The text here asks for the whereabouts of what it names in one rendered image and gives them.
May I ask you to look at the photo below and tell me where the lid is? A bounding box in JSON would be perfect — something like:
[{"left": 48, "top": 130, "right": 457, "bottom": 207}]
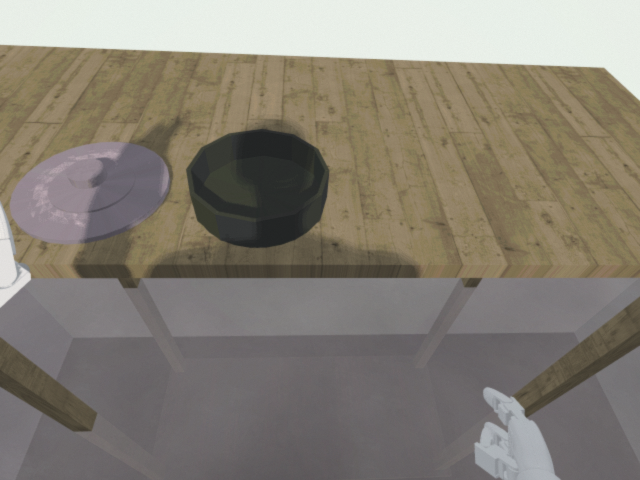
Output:
[{"left": 9, "top": 142, "right": 170, "bottom": 245}]

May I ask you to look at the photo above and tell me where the knob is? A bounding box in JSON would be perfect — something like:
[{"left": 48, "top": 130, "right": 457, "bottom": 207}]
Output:
[{"left": 66, "top": 159, "right": 108, "bottom": 189}]

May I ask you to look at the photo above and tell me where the table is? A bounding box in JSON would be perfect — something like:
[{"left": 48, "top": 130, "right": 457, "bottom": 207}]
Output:
[{"left": 0, "top": 45, "right": 640, "bottom": 432}]

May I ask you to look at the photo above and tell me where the left robot hand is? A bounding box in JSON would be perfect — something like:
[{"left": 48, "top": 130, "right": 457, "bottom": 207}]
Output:
[{"left": 0, "top": 201, "right": 31, "bottom": 308}]

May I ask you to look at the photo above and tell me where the right robot hand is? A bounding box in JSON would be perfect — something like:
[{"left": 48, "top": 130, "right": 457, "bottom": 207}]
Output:
[{"left": 475, "top": 387, "right": 555, "bottom": 480}]

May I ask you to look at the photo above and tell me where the pot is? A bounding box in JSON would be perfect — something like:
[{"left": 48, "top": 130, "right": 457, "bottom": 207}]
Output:
[{"left": 186, "top": 129, "right": 329, "bottom": 248}]

